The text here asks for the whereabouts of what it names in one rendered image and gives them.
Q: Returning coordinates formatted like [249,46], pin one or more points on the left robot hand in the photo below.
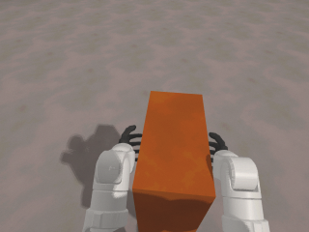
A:
[126,136]

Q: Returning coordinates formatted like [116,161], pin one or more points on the right robot hand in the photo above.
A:
[220,145]

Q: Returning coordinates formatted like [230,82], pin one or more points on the right robot forearm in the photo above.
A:
[240,188]

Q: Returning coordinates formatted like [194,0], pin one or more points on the carton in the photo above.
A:
[173,186]

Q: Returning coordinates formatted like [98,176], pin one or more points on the left robot forearm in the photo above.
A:
[108,211]

